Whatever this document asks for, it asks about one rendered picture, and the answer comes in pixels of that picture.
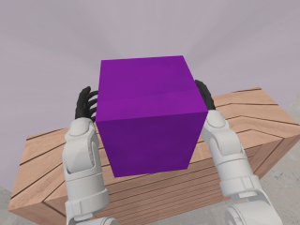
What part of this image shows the pedestal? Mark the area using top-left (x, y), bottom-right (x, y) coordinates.
top-left (7, 86), bottom-right (300, 225)

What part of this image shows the carton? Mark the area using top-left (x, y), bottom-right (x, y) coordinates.
top-left (95, 55), bottom-right (209, 178)

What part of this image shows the right robot hand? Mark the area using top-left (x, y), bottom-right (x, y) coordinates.
top-left (194, 80), bottom-right (216, 111)

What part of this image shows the robot right upper arm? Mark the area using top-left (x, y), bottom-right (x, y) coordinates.
top-left (224, 200), bottom-right (282, 225)

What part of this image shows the left robot hand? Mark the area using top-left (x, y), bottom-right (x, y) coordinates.
top-left (75, 86), bottom-right (98, 123)

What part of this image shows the left robot forearm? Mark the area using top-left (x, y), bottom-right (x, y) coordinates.
top-left (62, 117), bottom-right (110, 225)

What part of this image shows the right robot forearm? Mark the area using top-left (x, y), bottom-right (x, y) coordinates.
top-left (201, 110), bottom-right (283, 225)

